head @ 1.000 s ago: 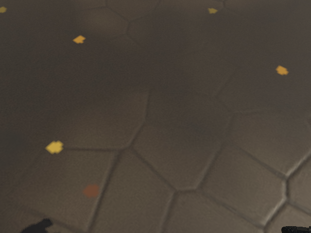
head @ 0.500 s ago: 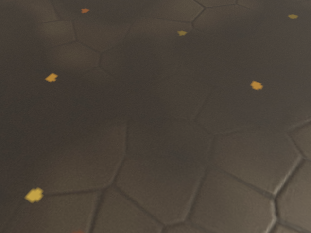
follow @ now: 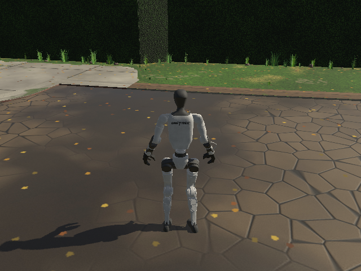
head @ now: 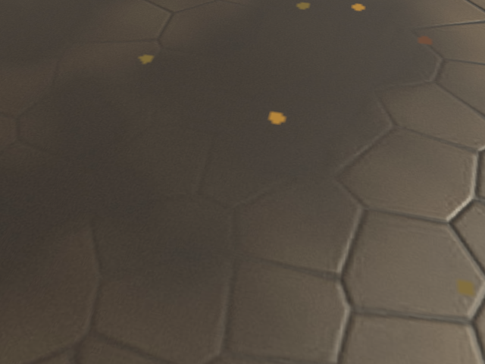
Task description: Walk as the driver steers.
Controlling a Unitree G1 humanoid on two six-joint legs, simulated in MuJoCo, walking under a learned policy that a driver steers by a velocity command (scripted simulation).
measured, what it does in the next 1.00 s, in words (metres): steps on the spot, turning right: right foot, then left foot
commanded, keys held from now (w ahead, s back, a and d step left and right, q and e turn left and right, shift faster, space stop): e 1.00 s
